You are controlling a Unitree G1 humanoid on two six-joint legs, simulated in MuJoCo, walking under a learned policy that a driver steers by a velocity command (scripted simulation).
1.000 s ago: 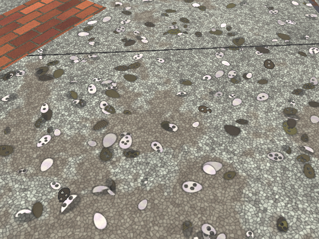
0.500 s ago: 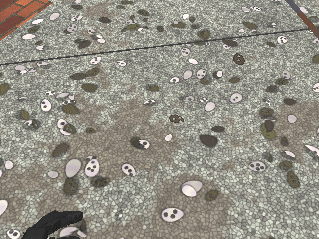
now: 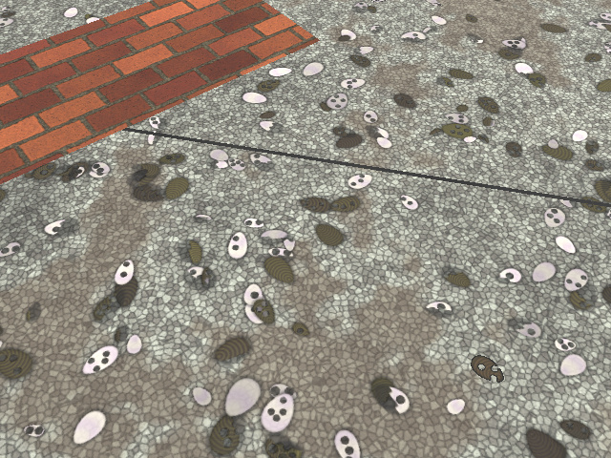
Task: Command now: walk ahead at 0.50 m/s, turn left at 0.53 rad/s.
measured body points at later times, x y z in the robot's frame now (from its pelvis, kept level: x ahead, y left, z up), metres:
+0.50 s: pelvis +0.29 +0.04 +0.01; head +0.32 +0.07 +0.45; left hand +0.46 +0.33 -0.07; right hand +0.42 -0.23 -0.10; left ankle +0.19 +0.11 -0.74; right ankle +0.51 -0.07 -0.70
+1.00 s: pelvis +0.55 +0.11 +0.00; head +0.57 +0.14 +0.45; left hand +0.39 +0.36 -0.12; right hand +0.87 +0.04 -0.07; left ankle +0.60 +0.32 -0.69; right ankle +0.51 -0.05 -0.74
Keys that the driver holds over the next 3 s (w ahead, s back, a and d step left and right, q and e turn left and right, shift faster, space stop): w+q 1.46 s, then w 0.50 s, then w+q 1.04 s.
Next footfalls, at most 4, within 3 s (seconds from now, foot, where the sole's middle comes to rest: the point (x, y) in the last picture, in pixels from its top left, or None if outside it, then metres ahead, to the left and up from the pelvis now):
0.10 left None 0.23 0.12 -0.77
0.58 right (344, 426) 0.55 -0.03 -0.77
1.10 left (185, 367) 0.66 0.34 -0.77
1.56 right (188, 249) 1.00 0.40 -0.77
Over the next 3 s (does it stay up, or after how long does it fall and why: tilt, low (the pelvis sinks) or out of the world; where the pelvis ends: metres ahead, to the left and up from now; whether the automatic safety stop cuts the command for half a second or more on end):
stays up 1.11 1.02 0.00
